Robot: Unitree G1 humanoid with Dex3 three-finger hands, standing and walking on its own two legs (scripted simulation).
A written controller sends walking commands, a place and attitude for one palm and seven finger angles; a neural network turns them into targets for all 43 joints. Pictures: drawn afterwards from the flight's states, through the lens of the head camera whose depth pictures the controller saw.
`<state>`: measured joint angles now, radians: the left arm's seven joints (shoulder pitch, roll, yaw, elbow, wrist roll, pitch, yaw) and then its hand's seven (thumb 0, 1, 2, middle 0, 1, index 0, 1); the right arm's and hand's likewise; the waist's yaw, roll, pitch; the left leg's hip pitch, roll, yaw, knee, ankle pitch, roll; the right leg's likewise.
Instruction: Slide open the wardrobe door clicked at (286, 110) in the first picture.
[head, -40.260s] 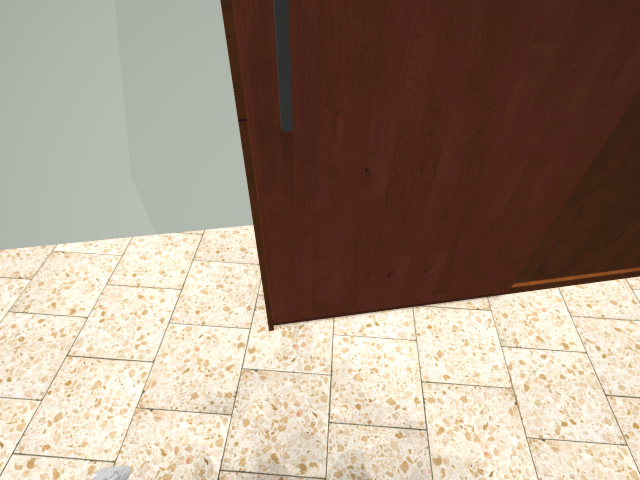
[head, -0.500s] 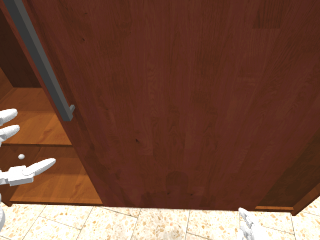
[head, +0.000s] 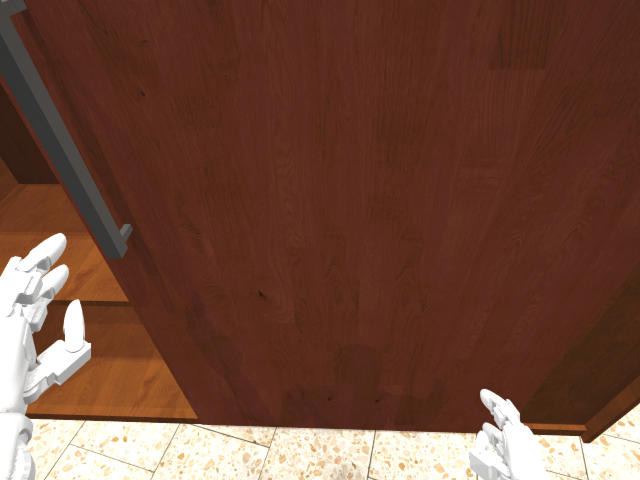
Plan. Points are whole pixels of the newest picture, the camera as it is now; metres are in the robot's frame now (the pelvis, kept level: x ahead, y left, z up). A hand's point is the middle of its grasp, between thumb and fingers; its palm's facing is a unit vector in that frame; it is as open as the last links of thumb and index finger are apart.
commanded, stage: draw the hand back to the body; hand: left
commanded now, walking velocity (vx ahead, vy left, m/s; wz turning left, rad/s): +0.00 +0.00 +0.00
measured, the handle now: (74, 149) +0.40 +0.37 +0.23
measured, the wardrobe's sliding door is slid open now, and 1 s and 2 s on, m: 0.62 0.62 0.62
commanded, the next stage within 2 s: step back with the hand held close in 0.22 s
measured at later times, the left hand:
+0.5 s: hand (65, 333) +0.19 +0.27 +0.17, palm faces +0.43 -0.79 -0.43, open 7.4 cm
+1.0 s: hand out of the picture +0.02 +0.33 +0.17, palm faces +0.50 -0.73 -0.47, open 7.4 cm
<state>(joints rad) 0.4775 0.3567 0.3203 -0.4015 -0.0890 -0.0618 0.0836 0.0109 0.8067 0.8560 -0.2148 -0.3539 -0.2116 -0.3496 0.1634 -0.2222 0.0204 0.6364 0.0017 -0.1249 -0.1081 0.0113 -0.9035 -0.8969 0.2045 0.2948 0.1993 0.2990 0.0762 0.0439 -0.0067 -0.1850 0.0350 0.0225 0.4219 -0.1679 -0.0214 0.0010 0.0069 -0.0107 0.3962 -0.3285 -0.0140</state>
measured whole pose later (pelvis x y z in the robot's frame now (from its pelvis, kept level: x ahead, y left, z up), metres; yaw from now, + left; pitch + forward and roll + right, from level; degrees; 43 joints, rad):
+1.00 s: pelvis -0.14 +0.05 -0.01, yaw +7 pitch +0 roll -3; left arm 0.56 0.42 0.43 -0.55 -0.07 -0.21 0.12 0.02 0.89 0.90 -0.21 -0.30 -0.21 -0.30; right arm 0.19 -0.21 0.01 0.59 0.00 -0.06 -0.07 0.01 -0.90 -0.90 0.21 0.30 0.20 0.30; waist 0.03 0.05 0.02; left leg -0.53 -0.01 0.00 0.57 -0.23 0.01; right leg -0.21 0.08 -0.01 0.50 -0.29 -0.03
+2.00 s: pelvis -0.22 +0.07 -0.01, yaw +1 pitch +0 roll +0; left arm 0.53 0.41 0.42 -0.41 -0.02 -0.21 0.15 0.01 0.89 0.90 -0.21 -0.30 -0.21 -0.30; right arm 0.27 -0.18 0.02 0.70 -0.01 -0.12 -0.05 0.01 -0.90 -0.90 0.21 0.30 0.20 0.30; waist 0.02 0.03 -0.03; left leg -0.38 0.03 0.01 0.81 -0.40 0.01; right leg -0.25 0.04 -0.09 0.53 -0.28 -0.07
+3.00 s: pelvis -0.24 +0.10 -0.01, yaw +3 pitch +0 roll -2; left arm 0.31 0.22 -0.01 0.92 0.03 0.05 0.00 0.00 0.97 0.90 -0.21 -0.30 -0.20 -0.30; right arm 0.29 -0.21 0.02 0.94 -0.03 0.04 0.00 0.01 -0.91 -0.90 0.20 0.29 0.20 0.30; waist -0.01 -0.06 0.06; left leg -0.36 0.00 0.00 0.58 -0.22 0.02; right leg -0.28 -0.01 -0.11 0.53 -0.25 -0.02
